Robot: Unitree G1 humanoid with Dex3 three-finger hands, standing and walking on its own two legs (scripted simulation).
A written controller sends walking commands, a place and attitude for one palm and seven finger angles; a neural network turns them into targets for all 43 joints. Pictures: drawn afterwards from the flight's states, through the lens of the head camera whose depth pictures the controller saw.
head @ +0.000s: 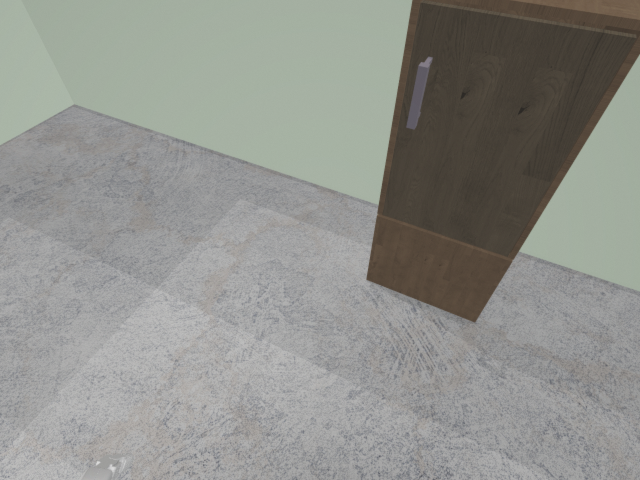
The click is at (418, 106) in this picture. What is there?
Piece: cupboard door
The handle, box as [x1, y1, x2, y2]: [406, 57, 432, 129]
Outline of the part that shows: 432,57 428,57 424,62 421,62 418,66 406,127 414,129 416,125 417,118 420,113 419,109 429,64 431,62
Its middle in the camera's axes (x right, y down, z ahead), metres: +0.22 -0.32 +0.86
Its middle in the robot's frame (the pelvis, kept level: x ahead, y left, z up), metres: +0.88 -0.17 +0.05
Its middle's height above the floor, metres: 0.82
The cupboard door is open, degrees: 0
